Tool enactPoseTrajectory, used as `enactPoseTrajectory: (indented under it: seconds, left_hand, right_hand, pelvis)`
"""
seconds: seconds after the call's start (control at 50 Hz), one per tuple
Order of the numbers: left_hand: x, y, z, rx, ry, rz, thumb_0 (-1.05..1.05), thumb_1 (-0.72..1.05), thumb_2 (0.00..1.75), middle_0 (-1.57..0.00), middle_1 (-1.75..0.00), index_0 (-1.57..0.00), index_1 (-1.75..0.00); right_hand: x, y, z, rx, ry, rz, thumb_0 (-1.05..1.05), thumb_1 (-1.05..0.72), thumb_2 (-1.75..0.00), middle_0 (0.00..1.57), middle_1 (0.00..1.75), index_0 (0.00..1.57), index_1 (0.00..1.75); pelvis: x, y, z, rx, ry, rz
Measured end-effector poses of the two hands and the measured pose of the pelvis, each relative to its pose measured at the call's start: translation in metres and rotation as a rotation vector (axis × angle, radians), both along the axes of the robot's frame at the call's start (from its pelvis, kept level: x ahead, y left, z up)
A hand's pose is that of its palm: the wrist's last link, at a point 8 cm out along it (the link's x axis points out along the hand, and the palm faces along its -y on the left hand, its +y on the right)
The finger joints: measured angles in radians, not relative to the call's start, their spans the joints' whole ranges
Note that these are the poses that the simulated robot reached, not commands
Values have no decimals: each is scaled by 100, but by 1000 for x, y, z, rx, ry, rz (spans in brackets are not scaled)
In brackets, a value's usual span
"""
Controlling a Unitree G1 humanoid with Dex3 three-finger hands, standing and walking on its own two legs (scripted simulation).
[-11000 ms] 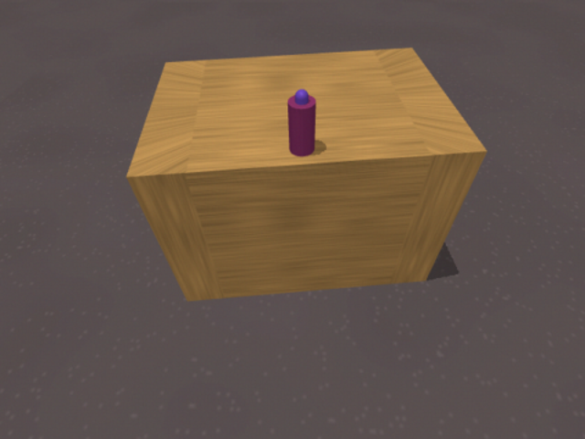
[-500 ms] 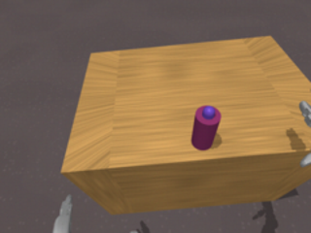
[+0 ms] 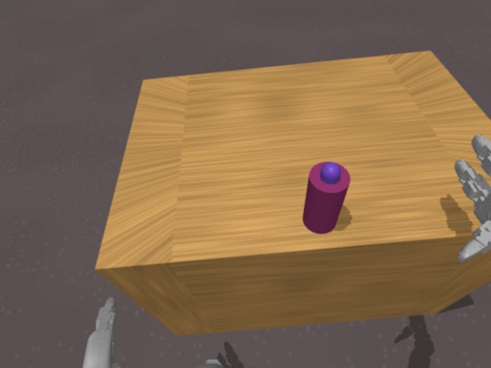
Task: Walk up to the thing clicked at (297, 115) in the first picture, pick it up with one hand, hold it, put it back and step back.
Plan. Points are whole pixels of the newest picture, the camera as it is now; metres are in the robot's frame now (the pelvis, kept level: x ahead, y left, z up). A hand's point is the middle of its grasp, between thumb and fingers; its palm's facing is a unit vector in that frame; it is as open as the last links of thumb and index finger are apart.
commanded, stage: approach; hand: right
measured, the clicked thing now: (325, 195) +0.42 -0.11 +0.00
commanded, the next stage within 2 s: close in in 0.10 s
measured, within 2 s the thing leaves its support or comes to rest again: leaves its support in 1.90 s
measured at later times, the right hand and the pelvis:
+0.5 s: hand (354, 208) +0.39 -0.16 -0.01, palm faces -0.03 +1.00 +0.03, open 17.8 cm; pelvis -0.02 +0.00 -0.04, yaw +2 degrees
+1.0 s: hand (330, 209) +0.39 -0.12 +0.00, palm faces -0.02 +1.00 +0.02, open 17.8 cm; pelvis -0.02 +0.00 -0.04, yaw +2 degrees
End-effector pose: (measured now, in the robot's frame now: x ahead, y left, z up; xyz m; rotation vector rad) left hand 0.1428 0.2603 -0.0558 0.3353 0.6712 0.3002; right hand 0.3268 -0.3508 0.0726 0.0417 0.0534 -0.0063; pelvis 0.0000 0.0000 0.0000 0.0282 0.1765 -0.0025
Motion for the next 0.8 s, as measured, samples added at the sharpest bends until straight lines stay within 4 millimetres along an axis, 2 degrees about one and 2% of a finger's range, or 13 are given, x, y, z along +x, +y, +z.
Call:
enactPoseTrajectory:
  seconds: [0.08,0.22,0.3,0.36,0.42,0.58,0.72,0.8]
  left_hand:
    - [-1,-2,3,-3,-22,-6,-1,-52,3,-6,-5,-6,-5]
    - [-12,-3,1,11,-28,-12,-1,-52,3,-6,-6,-7,-5]
    - [-21,5,6,46,-39,2,-1,-52,3,-6,-6,-7,-5]
    - [-28,14,11,77,-42,14,-1,-53,4,-6,-6,-7,-5]
    - [-33,19,11,88,-40,24,-1,-53,4,-6,-6,-7,-5]
    - [-32,8,1,10,-60,16,-1,-53,4,-6,-6,-6,-5]
    - [-31,9,10,-2,-97,-4,-1,-53,4,-6,-5,-6,-5]
    - [-34,11,8,8,-71,-11,-1,-53,4,-5,-5,-6,-5]
  right_hand:
    - [10,24,-20,28,26,35,-1,61,-5,4,5,4,5]
    - [26,84,-76,63,70,100,-1,61,-6,3,5,4,5]
    - [34,105,-93,66,41,75,-1,61,-6,3,5,4,5]
    - [39,114,-95,61,8,33,-1,61,-5,3,5,4,5]
    - [43,121,-88,31,-37,17,-2,61,-5,3,5,4,5]
    - [47,143,-75,-20,-48,40,-1,61,-4,3,5,3,5]
    - [42,151,-80,0,-22,14,-1,61,-4,3,5,4,5]
    - [41,157,-86,-2,-32,14,-1,61,-4,3,6,3,5]
  pelvis:
    - [-1,-1,-3,-5,14,5]
    - [-8,-1,-16,-11,61,22]
    - [-11,0,-25,-12,81,33]
    - [-13,0,-30,-10,91,37]
    - [-15,0,-34,-7,94,39]
    - [-17,-2,-38,-10,91,40]
    - [-17,1,-38,-18,82,37]
    - [-19,3,-41,-19,91,35]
